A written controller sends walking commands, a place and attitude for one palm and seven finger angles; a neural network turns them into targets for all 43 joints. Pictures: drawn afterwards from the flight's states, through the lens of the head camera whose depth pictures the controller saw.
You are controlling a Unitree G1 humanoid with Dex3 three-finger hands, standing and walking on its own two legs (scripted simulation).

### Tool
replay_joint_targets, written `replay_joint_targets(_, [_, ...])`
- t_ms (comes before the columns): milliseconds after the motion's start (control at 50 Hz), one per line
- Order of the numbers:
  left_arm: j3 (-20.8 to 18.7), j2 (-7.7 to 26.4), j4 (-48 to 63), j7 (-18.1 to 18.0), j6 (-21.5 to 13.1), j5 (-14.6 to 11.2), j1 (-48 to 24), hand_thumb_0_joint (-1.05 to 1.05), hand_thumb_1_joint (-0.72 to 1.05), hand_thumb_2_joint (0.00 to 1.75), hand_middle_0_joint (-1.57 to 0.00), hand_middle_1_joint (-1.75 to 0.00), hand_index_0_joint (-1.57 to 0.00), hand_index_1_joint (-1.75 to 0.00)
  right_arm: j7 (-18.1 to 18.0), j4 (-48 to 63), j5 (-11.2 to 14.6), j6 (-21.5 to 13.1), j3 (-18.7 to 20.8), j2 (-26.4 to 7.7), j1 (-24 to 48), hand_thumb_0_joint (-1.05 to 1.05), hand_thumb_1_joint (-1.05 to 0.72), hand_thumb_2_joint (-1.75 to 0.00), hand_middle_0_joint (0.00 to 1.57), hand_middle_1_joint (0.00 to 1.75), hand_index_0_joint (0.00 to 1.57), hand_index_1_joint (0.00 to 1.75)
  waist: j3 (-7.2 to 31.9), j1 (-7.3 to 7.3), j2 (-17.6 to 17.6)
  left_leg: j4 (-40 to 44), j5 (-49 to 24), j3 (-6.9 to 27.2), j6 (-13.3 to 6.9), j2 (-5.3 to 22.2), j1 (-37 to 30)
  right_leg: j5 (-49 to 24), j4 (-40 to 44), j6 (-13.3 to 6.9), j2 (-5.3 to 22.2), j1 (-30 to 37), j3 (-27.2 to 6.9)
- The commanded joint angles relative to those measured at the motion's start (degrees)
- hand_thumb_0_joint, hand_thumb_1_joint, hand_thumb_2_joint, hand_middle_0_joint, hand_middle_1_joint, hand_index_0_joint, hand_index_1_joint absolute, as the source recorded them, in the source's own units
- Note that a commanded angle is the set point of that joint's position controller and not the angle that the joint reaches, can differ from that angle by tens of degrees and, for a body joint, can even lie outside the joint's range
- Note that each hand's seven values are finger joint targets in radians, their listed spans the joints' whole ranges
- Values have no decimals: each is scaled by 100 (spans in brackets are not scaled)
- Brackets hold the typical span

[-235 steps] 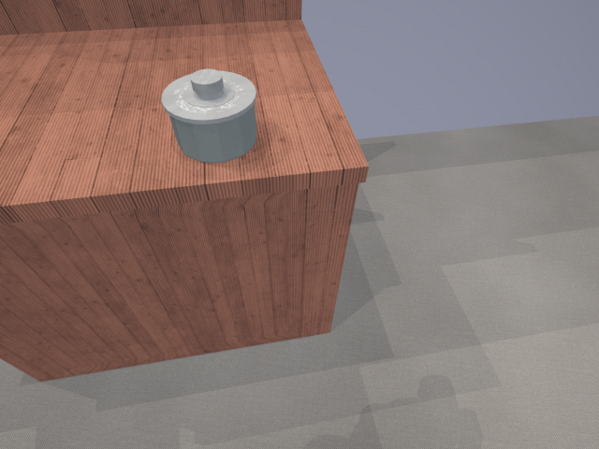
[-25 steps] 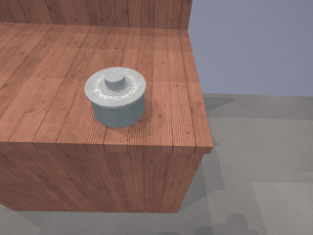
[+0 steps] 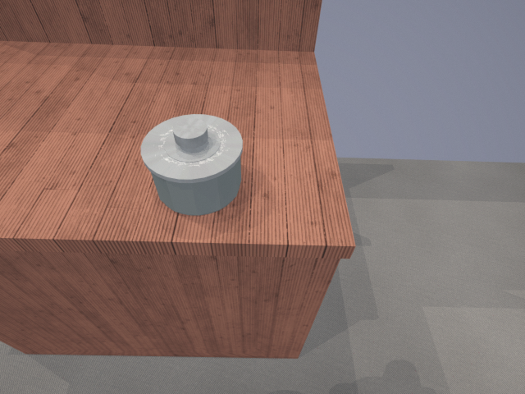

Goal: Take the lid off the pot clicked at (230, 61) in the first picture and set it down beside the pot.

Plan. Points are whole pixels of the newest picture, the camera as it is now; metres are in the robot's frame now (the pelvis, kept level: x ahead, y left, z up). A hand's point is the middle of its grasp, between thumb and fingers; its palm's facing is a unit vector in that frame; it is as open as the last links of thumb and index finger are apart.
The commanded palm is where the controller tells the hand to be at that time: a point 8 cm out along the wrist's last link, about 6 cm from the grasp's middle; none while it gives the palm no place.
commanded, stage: lift the closed hand beside the body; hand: left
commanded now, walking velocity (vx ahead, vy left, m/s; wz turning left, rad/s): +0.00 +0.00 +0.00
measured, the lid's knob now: (190, 133) +0.46 +0.15 +0.15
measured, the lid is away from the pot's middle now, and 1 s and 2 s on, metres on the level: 0.00 0.00 0.00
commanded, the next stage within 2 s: raise the hand higher, near the body in 0.66 s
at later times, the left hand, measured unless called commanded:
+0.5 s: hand out of the picture +0.10 +0.21 +0.01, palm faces +0.27 -0.93 -0.27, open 3.9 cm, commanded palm +0.06 +0.25 +0.05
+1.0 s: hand (36, 378) +0.12 +0.25 +0.10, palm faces +0.31 -0.85 -0.44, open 3.1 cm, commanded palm +0.06 +0.28 +0.14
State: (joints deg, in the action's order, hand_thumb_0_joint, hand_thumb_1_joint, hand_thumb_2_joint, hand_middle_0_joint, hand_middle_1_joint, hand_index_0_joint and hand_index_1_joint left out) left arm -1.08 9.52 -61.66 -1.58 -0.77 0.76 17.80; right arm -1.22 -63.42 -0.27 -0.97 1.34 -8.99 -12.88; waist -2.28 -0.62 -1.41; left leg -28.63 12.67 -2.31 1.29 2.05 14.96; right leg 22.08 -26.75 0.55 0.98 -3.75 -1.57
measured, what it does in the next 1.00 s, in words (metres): stands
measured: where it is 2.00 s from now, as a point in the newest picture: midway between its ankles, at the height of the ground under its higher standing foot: outside the picture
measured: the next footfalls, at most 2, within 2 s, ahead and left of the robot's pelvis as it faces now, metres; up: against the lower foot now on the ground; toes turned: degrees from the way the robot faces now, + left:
none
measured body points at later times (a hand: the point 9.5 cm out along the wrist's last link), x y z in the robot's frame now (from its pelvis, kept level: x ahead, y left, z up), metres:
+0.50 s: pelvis -0.03 +0.00 +0.00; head -0.05 -0.01 +0.45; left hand +0.08 +0.26 +0.03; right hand +0.22 -0.22 -0.02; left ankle +0.03 +0.14 -0.73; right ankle -0.08 -0.13 -0.74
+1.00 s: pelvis -0.02 +0.01 +0.01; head -0.04 -0.01 +0.46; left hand +0.10 +0.29 +0.13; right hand +0.17 -0.20 -0.07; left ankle +0.03 +0.14 -0.74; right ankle -0.08 -0.13 -0.73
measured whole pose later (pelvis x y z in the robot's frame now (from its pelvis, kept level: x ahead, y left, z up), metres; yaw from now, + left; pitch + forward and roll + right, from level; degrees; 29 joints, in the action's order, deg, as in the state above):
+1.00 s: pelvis -0.02 +0.01 +0.01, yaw +1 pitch -4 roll +0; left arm -12.7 18.0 23.8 -3.4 -5.1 -1.4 39.6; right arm -4.5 -35.7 -0.4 -9.4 -0.7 -11.1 -11.5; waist -1.9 -4.0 2.9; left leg -24.5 8.8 -1.4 0.6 2.0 11.5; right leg 17.6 -21.2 1.1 0.9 0.6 -0.2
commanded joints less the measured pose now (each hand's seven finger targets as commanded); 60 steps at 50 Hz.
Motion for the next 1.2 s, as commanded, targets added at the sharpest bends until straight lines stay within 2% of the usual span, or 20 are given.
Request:
replay_joint_targets(0, [-111, 639, 155, -66, -73, 17, 483, 0, 90, 90, -20, -30, -20, -30, -44, 204, 17, -66, 107, -590, -211, 0, -90, -90, 20, 30, 20, 30, -135, 29, 61, 261, -1140, 347, -235, 339, -637, -1754, 541, -204, 426, -862, -260])
replay_joint_targets(20, [-43, 597, 62, -290, -208, 118, 768, 0, 90, 90, -20, -30, -20, -30, -9, 673, -7, -89, 77, -751, 282, 0, -90, -90, 20, 30, 20, 30, -343, -59, 1, -992, -1741, 108, -131, 361, -410, -4164, 741, -8, 682, -1283, -791])
replay_joint_targets(40, [139, 1434, 7422, -265, -1119, -692, -3031, 0, 90, 90, -24, -35, -24, -35, -48, 2276, 349, -1056, 39, -1260, 176, 0, -90, -90, 20, 30, 20, 30, 2018, 10, 790, 160, -2027, 222, -192, -147, -1616, -3804, 125, -133, 317, -350, 39])
replay_joint_targets(60, [-253, 1532, 6451, -557, -747, -248, -890, 0, 90, 90, -29, -40, -29, -40, -324, 2056, 336, -1486, -43, -1159, 355, 0, -90, -90, 20, 30, 20, 30, 2391, -108, 1862, 301, -2506, 243, -273, 56, -2285, -2795, -265, -270, 96, -682, 103])
replay_joint_targets(80, [33, 721, 5975, -805, -53, -364, 548, 0, 90, 90, -33, -44, -33, -44, -297, 2020, 483, -1564, 36, -949, 569, 0, -90, -90, 20, 30, 20, 30, 1883, -152, 1608, 351, -2378, 267, -190, 7, -2000, -2255, -152, -183, 47, -798, 553])
replay_joint_targets(100, [87, 342, 5294, -827, 237, -208, 1063, 0, 90, 90, -38, -49, -38, -49, -269, 1875, 375, -1605, 36, -997, 606, 0, -90, -90, 20, 30, 20, 30, 1299, -105, 1086, 352, -2220, 175, -238, -62, -1679, -2259, 253, -163, 24, -693, 571])
replay_joint_targets(140, [275, 13, 4604, -647, 339, 15, 1543, 0, 90, 90, -46, -59, -46, -59, -132, 2285, 225, -1561, 119, -966, 559, 0, -90, -90, 20, 30, 20, 30, 384, -42, -238, 406, -1761, 187, -308, -109, -1076, -2141, 513, -67, -60, -1136, 733])
replay_joint_targets(180, [-41, 157, 4427, -470, 204, 77, 2170, 0, 90, 90, -55, -68, -55, -68, -38, 2709, 193, -1341, 276, -1020, 718, 0, -90, -90, 20, 30, 20, 30, 77, -173, -761, 450, -1436, 138, -283, -48, -789, -1885, 604, -66, -68, -1233, 720])
replay_joint_targets(220, [-331, 580, 5613, -334, -29, -8, 2198, 0, 90, 90, -64, -78, -64, -78, -28, 3219, 174, -1224, 253, -961, 872, 0, -90, -90, 20, 30, 20, 30, 92, -277, -631, 523, -1141, 30, -230, -114, -764, -1595, 708, -62, -48, -1173, 608])
replay_joint_targets(280, [-826, 1065, 6525, -301, -309, -107, 1746, 0, 90, 90, -77, -92, -77, -92, -137, 3595, 158, -1120, 212, -909, 933, 0, -90, -90, 20, 30, 20, 30, -29, -188, -191, 509, -676, -104, -230, -141, -921, -1138, 990, -20, -26, -1378, 526])
replay_joint_targets(340, [-706, 907, 7047, -222, -468, -200, 1430, 0, 90, 90, -90, -107, -90, -107, -255, 3835, 113, -1011, 129, -862, 929, 0, -90, -90, 20, 30, 20, 30, -89, -123, -67, 522, -490, -135, -255, -180, -1040, -986, 1112, -3, -59, -1465, 450])
replay_joint_targets(400, [-712, 938, 7773, -187, -593, -254, 1335, 0, 90, 90, -104, -121, -104, -121, -312, 4004, 65, -980, 89, -848, 908, 0, -90, -90, 20, 30, 20, 30, 86, -95, 434, 509, -481, -170, -263, -181, -1256, -1012, 1192, -14, -64, -1396, 439])
replay_joint_targets(520, [-929, 1171, 8614, -215, -626, -277, 1425, 0, 90, 90, -130, -150, -130, -150, -399, 4062, -7, -1014, 22, -856, 912, 0, -90, -90, 20, 30, 20, 30, 249, -167, 469, 581, -602, -61, -284, -156, -1436, -1132, 1178, -48, -105, -1144, 455])
replay_joint_targets(680, [-1569, 1556, 9076, -285, -626, -252, 2146, 0, 90, 90, -130, -150, -130, -150, -397, 3922, -13, -1086, 7, -793, 1076, 0, -90, -90, 20, 30, 20, 30, 335, -352, 379, 598, -819, 10, -268, -113, -1475, -1309, 1115, -61, -163, -913, 511])
replay_joint_targets(780, [-1578, 1467, 9293, -267, -679, -223, 2383, 0, 90, 90, -130, -150, -130, -150, -376, 3873, 3, -1153, 23, -770, 1138, 0, -90, -90, 20, 30, 20, 30, 266, -360, 372, 613, -824, 13, -270, -84, -1493, -1297, 1101, -48, -179, -942, 507])
replay_joint_targets(820, [-1556, 1496, 9430, -256, -712, -237, 2147, 0, 90, 90, -130, -150, -130, -150, -388, 3881, 18, -1151, 20, -798, 1130, 0, -90, -90, 20, 30, 20, 30, 183, -335, 127, 659, -748, 33, -270, -72, -1461, -1229, 1119, -30, -174, -954, 497])
replay_joint_targets(880, [-1934, 1791, 9620, -316, -787, -228, 2182, 0, 90, 90, -130, -150, -130, -150, -393, 3831, 9, -1198, 45, -801, 1139, 0, -90, -90, 20, 30, 20, 30, 311, -391, 262, 606, -782, 10, -271, -78, -1519, -1258, 1137, -33, -190, -934, 479])
replay_joint_targets(940, [-1720, 1572, 9808, -307, -826, -229, 2297, 0, 90, 90, -130, -150, -130, -150, -391, 3845, 12, -1222, 28, -768, 1100, 0, -90, -90, 20, 30, 20, 30, 377, -381, 469, 604, -950, -6, -279, -85, -1608, -1453, 1095, -43, -171, -888, 458])
replay_joint_targets(1080, [-2077, 1842, 10113, -358, -897, -267, 2062, 0, 90, 90, -130, -150, -130, -150, -386, 3850, 31, -1201, 50, -802, 1109, 0, -90, -90, 20, 30, 20, 30, 301, -383, 558, 568, -898, -34, -252, -94, -1596, -1479, 1136, -50, -200, -915, 439])
replay_joint_targets(1180, [-2041, 1754, 10206, -340, -926, -301, 1879, 0, 90, 90, -130, -150, -130, -150, -364, 3860, 22, -1184, 33, -800, 1092, 0, -90, -90, 20, 30, 20, 30, 315, -362, 536, 552, -932, -40, -250, -89, -1685, -1532, 1148, -52, -216, -919, 430])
